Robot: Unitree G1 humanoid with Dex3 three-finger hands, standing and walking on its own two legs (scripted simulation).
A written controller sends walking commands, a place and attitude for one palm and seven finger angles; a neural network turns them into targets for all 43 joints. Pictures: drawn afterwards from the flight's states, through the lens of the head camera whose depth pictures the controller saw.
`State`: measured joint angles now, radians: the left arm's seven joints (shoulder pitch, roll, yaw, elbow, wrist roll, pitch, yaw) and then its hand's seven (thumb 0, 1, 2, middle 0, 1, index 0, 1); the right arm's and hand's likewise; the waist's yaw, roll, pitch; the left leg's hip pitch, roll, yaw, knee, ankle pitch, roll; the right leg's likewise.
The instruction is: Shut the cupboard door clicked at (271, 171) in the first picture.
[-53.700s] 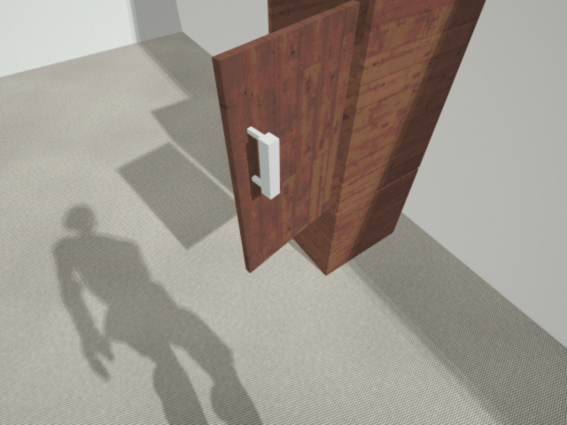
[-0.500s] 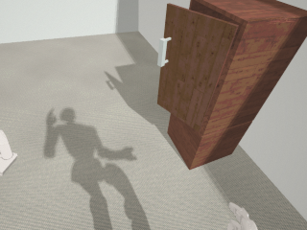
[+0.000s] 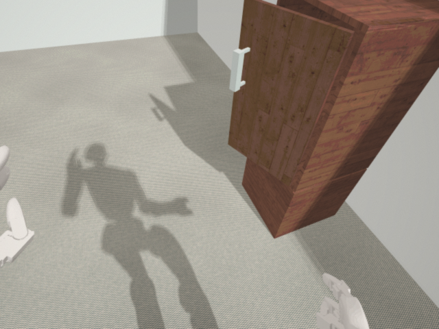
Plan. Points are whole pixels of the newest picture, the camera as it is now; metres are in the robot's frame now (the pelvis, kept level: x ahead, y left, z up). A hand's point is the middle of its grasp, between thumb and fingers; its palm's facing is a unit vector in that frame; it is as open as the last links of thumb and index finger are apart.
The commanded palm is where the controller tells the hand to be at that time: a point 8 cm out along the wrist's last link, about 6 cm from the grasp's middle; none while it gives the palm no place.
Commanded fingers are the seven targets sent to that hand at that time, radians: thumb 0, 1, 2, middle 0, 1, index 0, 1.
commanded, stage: let the arm hang, fingers relaxed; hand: left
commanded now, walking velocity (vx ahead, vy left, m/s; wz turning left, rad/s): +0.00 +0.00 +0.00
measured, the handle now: (240, 69) +0.89 -0.02 +0.04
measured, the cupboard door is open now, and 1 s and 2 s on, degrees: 23 23 23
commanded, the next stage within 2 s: look to check the result in 1.12 s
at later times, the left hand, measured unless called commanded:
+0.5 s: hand out of the picture -0.10 +0.18 -0.18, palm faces +0.02 -0.99 -0.17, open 7.3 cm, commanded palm none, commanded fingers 0.00 0.90 0.90 -0.20 -0.30 -0.20 -0.30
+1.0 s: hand out of the picture +0.01 +0.20 -0.16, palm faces +0.00 -0.97 -0.24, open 7.4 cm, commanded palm none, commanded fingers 0.00 0.90 0.90 -0.20 -0.30 -0.20 -0.30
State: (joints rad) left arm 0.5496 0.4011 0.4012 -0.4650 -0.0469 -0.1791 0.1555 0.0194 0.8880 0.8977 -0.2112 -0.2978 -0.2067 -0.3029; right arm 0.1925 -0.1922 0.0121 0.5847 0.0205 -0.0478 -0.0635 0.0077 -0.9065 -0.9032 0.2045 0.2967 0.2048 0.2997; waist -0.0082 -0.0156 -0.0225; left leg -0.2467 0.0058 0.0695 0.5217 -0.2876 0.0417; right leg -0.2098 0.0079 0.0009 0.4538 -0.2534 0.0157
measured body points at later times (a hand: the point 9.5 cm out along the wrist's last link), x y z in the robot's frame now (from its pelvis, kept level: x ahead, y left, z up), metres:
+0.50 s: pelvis -0.04 +0.00 +0.00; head -0.02 +0.02 +0.45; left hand -0.10 +0.23 -0.16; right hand -0.06 -0.26 -0.14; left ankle -0.01 +0.08 -0.74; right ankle -0.01 -0.13 -0.74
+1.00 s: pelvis -0.04 +0.00 +0.01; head -0.04 +0.00 +0.45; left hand +0.01 +0.25 -0.14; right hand -0.01 -0.25 -0.15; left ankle -0.01 +0.08 -0.74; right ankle -0.01 -0.13 -0.74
